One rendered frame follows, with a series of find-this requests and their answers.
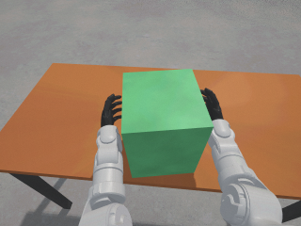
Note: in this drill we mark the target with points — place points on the table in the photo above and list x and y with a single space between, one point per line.
53 132

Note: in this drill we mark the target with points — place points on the robot right upper arm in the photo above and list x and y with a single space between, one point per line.
245 205

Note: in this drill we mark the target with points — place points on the robot left forearm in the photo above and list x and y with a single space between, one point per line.
107 182

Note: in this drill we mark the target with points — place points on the right robot hand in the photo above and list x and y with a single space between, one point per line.
212 104

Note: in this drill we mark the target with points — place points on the robot right forearm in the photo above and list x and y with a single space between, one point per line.
228 159

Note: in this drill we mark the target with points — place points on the robot left upper arm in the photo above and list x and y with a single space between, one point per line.
113 214

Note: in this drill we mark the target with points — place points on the left robot hand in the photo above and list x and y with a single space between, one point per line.
108 112

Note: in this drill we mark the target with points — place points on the carton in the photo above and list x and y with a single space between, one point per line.
165 123

